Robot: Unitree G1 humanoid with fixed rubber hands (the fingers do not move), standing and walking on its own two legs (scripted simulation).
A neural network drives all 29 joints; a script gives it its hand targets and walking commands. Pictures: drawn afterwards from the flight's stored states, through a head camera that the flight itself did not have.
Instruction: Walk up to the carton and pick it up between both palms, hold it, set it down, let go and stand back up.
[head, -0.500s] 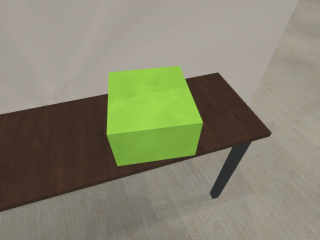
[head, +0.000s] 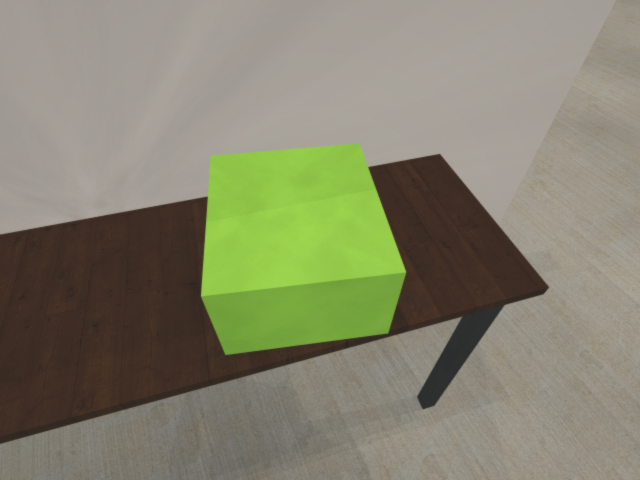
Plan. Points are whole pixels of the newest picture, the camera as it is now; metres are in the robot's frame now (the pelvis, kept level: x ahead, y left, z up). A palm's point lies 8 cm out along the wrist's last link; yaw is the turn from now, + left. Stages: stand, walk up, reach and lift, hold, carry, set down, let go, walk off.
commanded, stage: walk up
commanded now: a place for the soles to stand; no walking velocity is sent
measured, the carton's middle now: (297, 242) +0.48 +0.04 +0.00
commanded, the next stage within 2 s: reach and lift in 1.52 s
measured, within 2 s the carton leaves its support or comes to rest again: neither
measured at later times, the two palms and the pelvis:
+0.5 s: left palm out of the picture +0.01 +0.26 -0.13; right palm out of the picture +0.01 -0.26 -0.13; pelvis +0.00 +0.00 +0.00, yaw +0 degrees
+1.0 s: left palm out of the picture +0.00 +0.26 -0.13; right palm out of the picture -0.01 -0.28 -0.13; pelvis -0.02 -0.01 +0.00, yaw +2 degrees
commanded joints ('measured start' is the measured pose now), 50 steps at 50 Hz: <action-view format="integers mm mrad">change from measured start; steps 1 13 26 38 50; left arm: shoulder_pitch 62 56 41 16 6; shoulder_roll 123 131 154 183 173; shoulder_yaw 22 23 30 44 41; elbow -11 -6 4 -32 -48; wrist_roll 0 -3 6 3 6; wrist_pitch -1 2 21 38 35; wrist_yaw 8 6 3 -5 -16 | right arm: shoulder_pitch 63 34 32 42 76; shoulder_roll -91 -113 -157 -150 -148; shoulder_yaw -16 -22 -35 -36 -35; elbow -11 -1 7 -11 -17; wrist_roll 3 0 1 1 5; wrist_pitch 2 5 4 19 0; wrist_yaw -3 -5 -19 -18 -27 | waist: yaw -6 5 7 2 0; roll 32 -11 11 -19 13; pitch -6 -8 35 58 17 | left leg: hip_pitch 65 77 66 -19 -23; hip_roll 80 76 122 57 63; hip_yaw -73 -70 -117 -92 -130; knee -42 -65 -71 -37 -54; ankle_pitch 197 161 226 -16 52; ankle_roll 77 69 103 76 66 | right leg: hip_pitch -39 -39 -73 -92 -51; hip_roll -108 -97 -82 -106 -89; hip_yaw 89 96 76 115 54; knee -65 -75 -58 -148 -116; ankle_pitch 288 260 195 -24 17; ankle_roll -27 -29 -12 -32 -30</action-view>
